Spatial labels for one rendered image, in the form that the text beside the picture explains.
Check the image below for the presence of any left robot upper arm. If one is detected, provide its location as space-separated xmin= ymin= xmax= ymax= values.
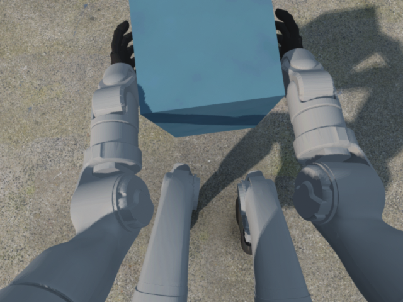
xmin=0 ymin=173 xmax=154 ymax=302

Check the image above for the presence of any robot left forearm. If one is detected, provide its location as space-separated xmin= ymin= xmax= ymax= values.
xmin=70 ymin=63 xmax=142 ymax=220

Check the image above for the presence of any right robot upper arm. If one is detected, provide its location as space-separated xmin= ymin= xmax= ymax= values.
xmin=292 ymin=162 xmax=403 ymax=302

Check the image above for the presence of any carton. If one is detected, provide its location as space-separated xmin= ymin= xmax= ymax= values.
xmin=129 ymin=0 xmax=285 ymax=137

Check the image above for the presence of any robot right hand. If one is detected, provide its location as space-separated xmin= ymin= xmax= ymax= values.
xmin=275 ymin=9 xmax=303 ymax=61

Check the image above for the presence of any robot right shin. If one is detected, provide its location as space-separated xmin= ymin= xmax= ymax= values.
xmin=242 ymin=170 xmax=278 ymax=242

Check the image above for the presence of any robot left hand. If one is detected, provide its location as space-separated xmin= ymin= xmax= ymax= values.
xmin=110 ymin=21 xmax=136 ymax=73

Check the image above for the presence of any robot left thigh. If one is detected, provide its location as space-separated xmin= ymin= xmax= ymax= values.
xmin=132 ymin=169 xmax=200 ymax=302

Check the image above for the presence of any robot right forearm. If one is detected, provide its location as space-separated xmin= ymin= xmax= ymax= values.
xmin=281 ymin=48 xmax=385 ymax=190

